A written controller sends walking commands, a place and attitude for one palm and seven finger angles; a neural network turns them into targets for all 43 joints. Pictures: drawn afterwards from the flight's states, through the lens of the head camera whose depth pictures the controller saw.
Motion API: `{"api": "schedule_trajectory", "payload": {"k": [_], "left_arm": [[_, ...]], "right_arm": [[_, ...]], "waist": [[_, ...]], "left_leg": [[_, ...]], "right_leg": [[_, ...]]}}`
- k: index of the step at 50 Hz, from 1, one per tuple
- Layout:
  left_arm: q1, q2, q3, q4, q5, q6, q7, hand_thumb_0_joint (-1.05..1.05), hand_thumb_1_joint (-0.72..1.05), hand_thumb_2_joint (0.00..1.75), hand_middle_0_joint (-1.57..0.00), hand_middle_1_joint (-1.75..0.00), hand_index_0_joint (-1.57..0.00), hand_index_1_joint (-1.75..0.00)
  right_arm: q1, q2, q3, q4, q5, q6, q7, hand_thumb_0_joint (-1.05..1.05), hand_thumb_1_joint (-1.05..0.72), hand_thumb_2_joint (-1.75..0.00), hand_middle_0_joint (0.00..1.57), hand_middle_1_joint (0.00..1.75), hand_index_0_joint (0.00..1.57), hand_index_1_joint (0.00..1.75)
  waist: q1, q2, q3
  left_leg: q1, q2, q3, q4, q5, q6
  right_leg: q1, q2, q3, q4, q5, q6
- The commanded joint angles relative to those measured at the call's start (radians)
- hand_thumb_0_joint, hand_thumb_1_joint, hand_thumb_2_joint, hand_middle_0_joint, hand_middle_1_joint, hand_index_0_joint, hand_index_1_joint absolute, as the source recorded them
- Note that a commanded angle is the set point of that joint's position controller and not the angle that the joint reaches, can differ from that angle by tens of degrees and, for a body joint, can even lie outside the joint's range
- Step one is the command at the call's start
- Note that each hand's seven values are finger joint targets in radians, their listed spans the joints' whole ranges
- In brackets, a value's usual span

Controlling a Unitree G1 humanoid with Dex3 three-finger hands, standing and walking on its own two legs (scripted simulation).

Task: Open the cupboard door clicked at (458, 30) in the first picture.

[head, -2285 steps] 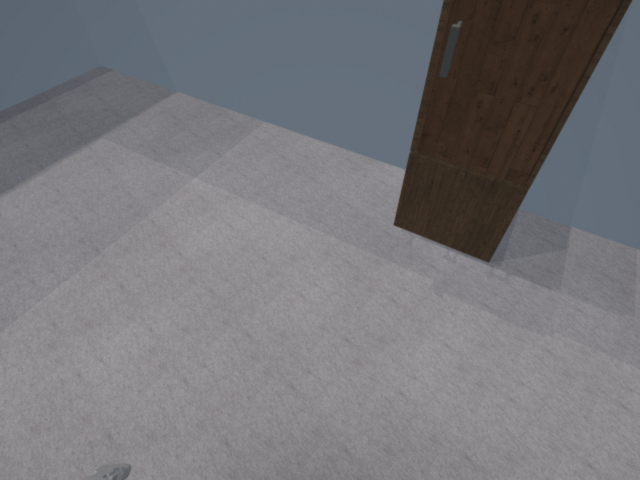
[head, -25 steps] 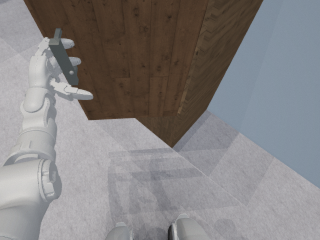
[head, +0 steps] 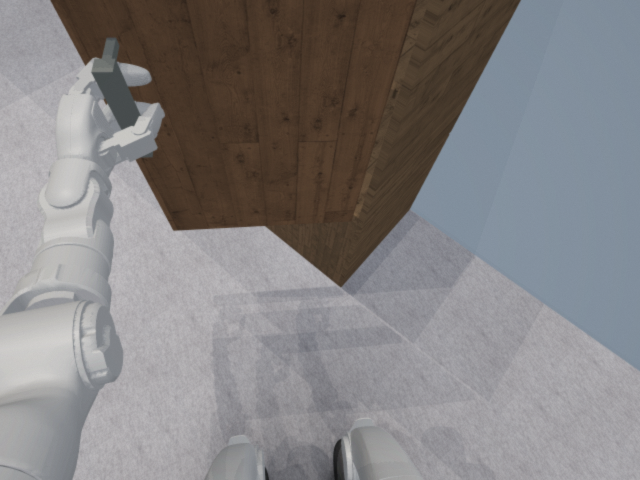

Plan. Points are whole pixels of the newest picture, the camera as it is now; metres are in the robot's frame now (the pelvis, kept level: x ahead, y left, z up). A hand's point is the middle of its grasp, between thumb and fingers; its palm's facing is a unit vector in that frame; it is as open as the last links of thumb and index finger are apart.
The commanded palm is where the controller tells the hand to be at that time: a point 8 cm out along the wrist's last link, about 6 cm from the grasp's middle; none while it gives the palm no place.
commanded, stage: close the thumb around the handle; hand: left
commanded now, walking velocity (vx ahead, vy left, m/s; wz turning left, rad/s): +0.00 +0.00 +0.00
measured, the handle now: (129, 102) +0.57 +0.20 +0.09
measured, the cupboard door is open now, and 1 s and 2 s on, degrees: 46 81 89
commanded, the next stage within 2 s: pull the door open along its arc in 0.14 s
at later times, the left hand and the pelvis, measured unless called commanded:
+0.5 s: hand (145, 138) +0.50 +0.17 +0.09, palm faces +0.01 -1.00 -0.01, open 5.6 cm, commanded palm +0.45 +0.22 +0.09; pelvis +0.01 +0.00 +0.01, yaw -1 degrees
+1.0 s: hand (226, 265) +0.33 +0.07 +0.10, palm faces +0.38 -0.93 +0.04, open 6.1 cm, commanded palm +0.26 +0.13 +0.09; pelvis +0.03 -0.02 +0.02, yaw +1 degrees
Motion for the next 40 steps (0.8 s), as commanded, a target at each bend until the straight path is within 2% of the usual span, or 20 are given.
{"api": "schedule_trajectory", "payload": {"k": [1,2,3,4,6,7,8,12,13,16,21,23,27,33,34,35,36,37,39,40], "left_arm": [[-0.449,0.245,0.044,-0.251,-0.005,-0.074,0.024,0.0,0.9,0.9,-0.4,-1.35,-0.4,-1.35],[-0.445,0.203,0.009,-0.237,-0.003,-0.074,0.024,0.0,0.9,0.9,-0.4,-1.35,-0.4,-1.35],[-0.439,0.196,0.009,-0.213,-0.004,-0.069,0.024,0.0,0.9,0.9,-0.4,-1.35,-0.4,-1.35],[-0.442,0.228,0.029,-0.212,-0.003,-0.067,0.025,0.0,0.9,0.9,-0.4,-1.35,-0.4,-1.35],[-0.442,0.237,0.036,-0.237,0.0,-0.075,0.024,0.0,0.9,0.9,-0.4,-1.35,-0.4,-1.35],[-0.452,0.208,0.008,-0.229,0.003,-0.073,0.022,0.0,0.9,0.9,-0.4,-1.35,-0.4,-1.35],[-0.452,0.216,0.017,-0.218,0.003,-0.072,0.024,0.0,0.9,0.9,-0.4,-1.35,-0.4,-1.35],[-0.462,0.183,-0.008,-0.238,-0.001,-0.079,0.025,0.0,0.9,0.9,-0.4,-1.35,-0.4,-1.35],[-0.452,0.263,0.049,-0.224,0.007,-0.08,0.027,0.0,0.9,0.9,-0.4,-1.35,-0.4,-1.35],[-0.36,0.224,0.036,-0.236,-0.006,-0.081,0.009,0.0,0.9,0.9,-0.4,-1.35,-0.4,-1.35],[-0.207,0.201,0.042,-0.335,-0.036,-0.08,-0.008,0.0,0.9,0.9,-0.4,-1.35,-0.4,-1.35],[-0.11,0.167,0.029,-0.37,-0.051,-0.068,-0.01,0.0,0.9,0.9,-0.4,-1.35,-0.4,-1.35],[0.1,0.108,0.015,-0.522,-0.088,-0.051,-0.009,0.0,0.9,0.9,-0.4,-1.35,-0.4,-1.35],[0.455,-0.073,-0.093,-0.825,-0.138,-0.024,0.014,0.0,0.9,0.9,-0.4,-1.35,-0.4,-1.35],[0.459,-0.115,0.016,-0.931,-0.197,-0.015,0.161,0.0,0.9,0.9,-0.4,-1.35,-0.4,-1.35],[0.529,-0.207,-0.094,-0.96,-0.162,0.0,0.237,0.0,0.9,0.9,-0.4,-1.35,-0.4,-1.35],[0.569,-0.248,-0.121,-1.005,-0.137,0.013,0.304,0.0,0.9,0.9,-0.4,-1.35,-0.4,-1.35],[0.613,-0.261,-0.133,-1.051,-0.102,0.018,0.367,0.0,0.9,0.9,-0.4,-1.35,-0.4,-1.35],[0.702,-0.339,-0.201,-1.142,-0.043,0.03,0.475,0.0,0.9,0.9,-0.4,-1.35,-0.4,-1.35],[0.74,-0.338,-0.203,-1.192,-0.015,0.033,0.526,0.0,0.9,0.9,-0.4,-1.35,-0.4,-1.35]], "right_arm": [[0.167,-0.18,-0.065,-0.052,-0.007,-0.018,-0.012,0.0,-0.9,-0.9,0.2,0.3,0.2,0.3],[0.166,-0.175,-0.063,-0.051,-0.006,-0.018,-0.01,0.0,-0.9,-0.9,0.2,0.3,0.2,0.3],[0.168,-0.175,-0.064,-0.047,-0.006,-0.017,-0.009,0.0,-0.9,-0.9,0.2,0.3,0.2,0.3],[0.172,-0.181,-0.065,-0.045,-0.005,-0.014,-0.01,0.0,-0.9,-0.9,0.2,0.3,0.2,0.3],[0.172,-0.18,-0.065,-0.052,-0.005,-0.014,-0.011,0.0,-0.9,-0.9,0.2,0.3,0.2,0.3],[0.169,-0.175,-0.064,-0.049,-0.006,-0.013,-0.011,0.0,-0.9,-0.9,0.2,0.3,0.2,0.3],[0.173,-0.176,-0.066,-0.044,-0.005,-0.013,-0.01,0.0,-0.9,-0.9,0.2,0.3,0.2,0.3],[0.17,-0.174,-0.066,-0.043,-0.007,-0.014,-0.008,0.0,-0.9,-0.9,0.2,0.3,0.2,0.3],[0.175,-0.182,-0.067,-0.04,-0.006,-0.011,-0.011,0.0,-0.9,-0.9,0.2,0.3,0.2,0.3],[0.168,-0.172,-0.067,-0.058,-0.002,-0.009,-0.01,0.0,-0.9,-0.9,0.2,0.3,0.2,0.3],[0.142,-0.166,-0.074,-0.092,0.007,-0.002,-0.005,0.0,-0.9,-0.9,0.2,0.3,0.2,0.3],[0.124,-0.162,-0.077,-0.112,0.014,0.001,0.0,0.0,-0.9,-0.9,0.2,0.3,0.2,0.3],[0.086,-0.148,-0.085,-0.151,0.026,-0.003,0.006,0.0,-0.9,-0.9,0.2,0.3,0.2,0.3],[0.005,-0.118,-0.09,-0.2,0.041,-0.034,0.019,0.0,-0.9,-0.9,0.2,0.3,0.2,0.3],[-0.044,-0.085,-0.092,-0.21,0.036,-0.052,0.023,0.0,-0.9,-0.9,0.2,0.3,0.2,0.3],[-0.056,-0.083,-0.088,-0.208,0.032,-0.066,0.03,0.0,-0.9,-0.9,0.2,0.3,0.2,0.3],[-0.065,-0.079,-0.09,-0.202,0.026,-0.073,0.038,0.0,-0.9,-0.9,0.2,0.3,0.2,0.3],[-0.07,-0.076,-0.091,-0.2,0.016,-0.076,0.043,0.0,-0.9,-0.9,0.2,0.3,0.2,0.3],[-0.101,-0.062,-0.089,-0.209,-0.001,-0.08,0.052,0.0,-0.9,-0.9,0.2,0.3,0.2,0.3],[-0.114,-0.06,-0.09,-0.216,-0.009,-0.081,0.052,0.0,-0.9,-0.9,0.2,0.3,0.2,0.3]], "waist": [[-0.002,0.127,-0.516],[-0.014,0.107,-0.49],[-0.021,0.086,-0.455],[-0.017,0.071,-0.45],[-0.007,0.1,-0.487],[-0.017,0.111,-0.477],[-0.02,0.084,-0.455],[-0.024,0.119,-0.464],[-0.01,0.088,-0.467],[0.006,0.085,-0.496],[0.052,0.091,-0.526],[0.066,0.064,-0.493],[0.106,0.03,-0.494],[0.14,0.001,-0.426],[0.218,-0.001,-0.415],[0.184,-0.017,-0.372],[0.178,0.003,-0.359],[0.181,-0.024,-0.361],[0.187,-0.023,-0.354],[0.195,-0.051,-0.361]], "left_leg": [[0.37,-0.024,-0.055,-0.115,0.419,-0.004],[0.362,-0.022,-0.054,-0.117,0.412,-0.004],[0.341,-0.021,-0.05,-0.118,0.396,-0.001],[0.322,-0.022,-0.05,-0.124,0.378,0.0],[0.34,-0.024,-0.048,-0.123,0.4,0.0],[0.342,-0.025,-0.046,-0.121,0.391,0.0],[0.333,-0.023,-0.048,-0.123,0.38,0.002],[0.364,-0.022,-0.052,-0.125,0.395,-0.002],[0.338,-0.022,-0.051,-0.121,0.387,0.001],[0.342,-0.028,-0.034,-0.124,0.431,0.005],[0.367,-0.026,-0.022,-0.136,0.503,-0.001],[0.352,-0.027,-0.01,-0.152,0.497,0.002],[0.342,-0.03,0.012,-0.179,0.541,0.007],[0.376,-0.028,0.031,-0.222,0.582,0.008],[0.35,-0.035,0.032,-0.231,0.562,-0.01],[0.368,-0.032,0.029,-0.234,0.556,-0.011],[0.38,-0.031,0.027,-0.234,0.552,-0.016],[0.385,-0.029,0.024,-0.235,0.557,-0.019],[0.397,-0.032,0.027,-0.239,0.551,-0.023],[0.397,-0.032,0.023,-0.237,0.549,-0.022]], "right_leg": [[0.22,0.04,0.003,-0.073,0.291,-0.03],[0.211,0.041,0.001,-0.076,0.289,-0.028],[0.211,0.042,0.0,-0.082,0.286,-0.026],[0.227,0.042,0.003,-0.084,0.28,-0.026],[0.238,0.041,0.007,-0.078,0.298,-0.028],[0.227,0.04,0.007,-0.081,0.294,-0.028],[0.224,0.041,0.005,-0.086,0.285,-0.027],[0.205,0.041,0.001,-0.085,0.284,-0.028],[0.23,0.041,0.007,-0.083,0.286,-0.029],[0.285,0.041,0.011,-0.082,0.35,-0.028],[0.346,0.042,0.01,-0.079,0.42,-0.031],[0.379,0.043,0.01,-0.09,0.435,-0.03],[0.481,0.036,0.017,-0.102,0.516,-0.03],[0.544,0.025,0.01,-0.125,0.573,-0.027],[0.545,0.028,-0.011,-0.136,0.536,-0.026],[0.532,0.03,-0.021,-0.137,0.512,-0.024],[0.513,0.025,-0.025,-0.135,0.5,-0.023],[0.52,0.022,-0.028,-0.13,0.494,-0.024],[0.535,0.014,-0.029,-0.13,0.493,-0.028],[0.558,0.013,-0.025,-0.129,0.498,-0.033]]}}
